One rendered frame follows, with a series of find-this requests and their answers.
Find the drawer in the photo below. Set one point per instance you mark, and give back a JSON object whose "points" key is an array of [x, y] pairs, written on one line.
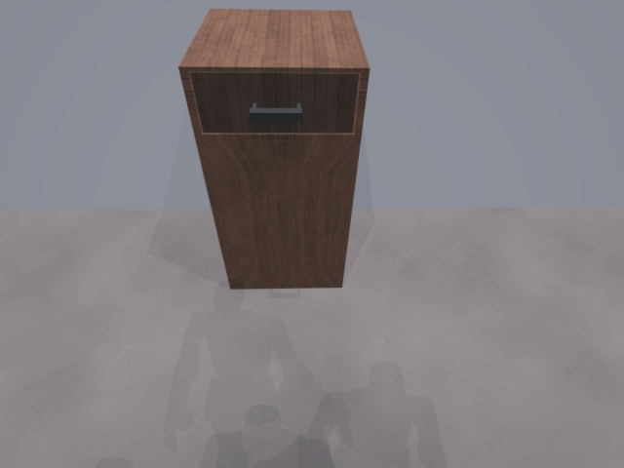
{"points": [[224, 99]]}

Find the cabinet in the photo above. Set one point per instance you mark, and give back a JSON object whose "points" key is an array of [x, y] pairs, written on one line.
{"points": [[282, 202]]}

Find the handle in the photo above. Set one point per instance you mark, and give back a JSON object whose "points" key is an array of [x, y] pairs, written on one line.
{"points": [[275, 114]]}

